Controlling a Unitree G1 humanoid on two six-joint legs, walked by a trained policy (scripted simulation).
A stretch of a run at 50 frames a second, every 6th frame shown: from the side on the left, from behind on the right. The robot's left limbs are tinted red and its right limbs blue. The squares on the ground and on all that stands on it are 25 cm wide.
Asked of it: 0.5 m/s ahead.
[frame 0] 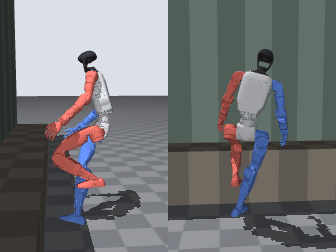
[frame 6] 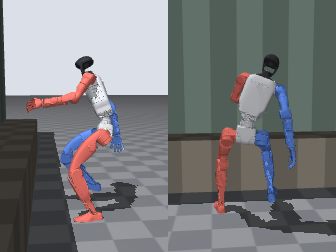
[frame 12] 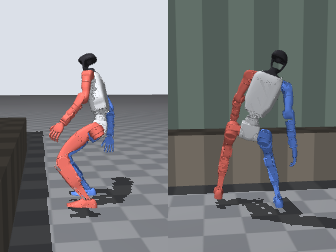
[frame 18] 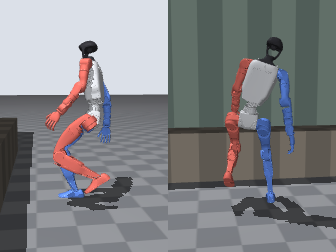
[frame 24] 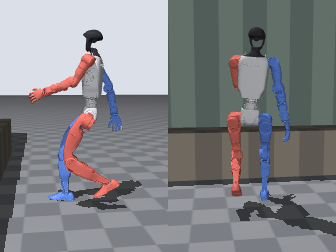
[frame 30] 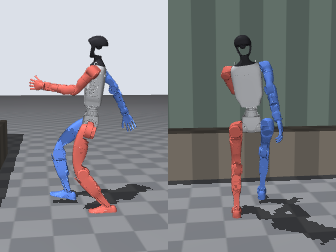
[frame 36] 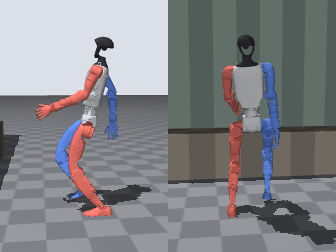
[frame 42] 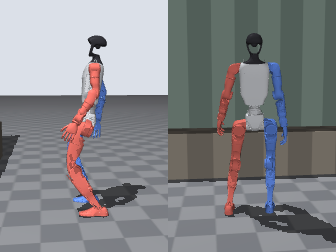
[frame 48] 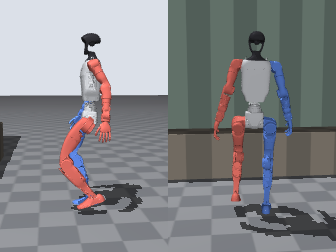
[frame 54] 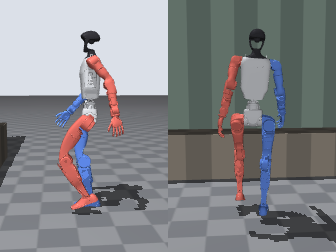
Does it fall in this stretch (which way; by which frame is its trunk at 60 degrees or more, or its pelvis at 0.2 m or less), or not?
no
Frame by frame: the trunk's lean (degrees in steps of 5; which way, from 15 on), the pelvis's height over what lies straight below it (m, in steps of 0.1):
0: 25 forward and to its right, 0.7
6: 30 forward and to its right, 0.7
12: 30 forward and to its right, 0.6
18: 25 to its right, 0.7
24: 5, 0.8
30: 10, 0.7
36: 15 backward, 0.7
42: 10, 0.7
48: 0, 0.8
54: 5, 0.8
